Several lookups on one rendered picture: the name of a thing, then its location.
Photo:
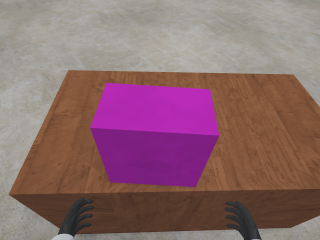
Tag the carton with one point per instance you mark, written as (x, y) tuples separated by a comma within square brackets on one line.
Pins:
[(155, 135)]

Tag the left robot hand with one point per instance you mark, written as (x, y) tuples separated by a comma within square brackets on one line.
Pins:
[(71, 224)]

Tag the pedestal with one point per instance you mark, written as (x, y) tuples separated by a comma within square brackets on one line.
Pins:
[(267, 157)]

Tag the right robot hand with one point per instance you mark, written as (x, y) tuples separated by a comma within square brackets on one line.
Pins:
[(247, 228)]

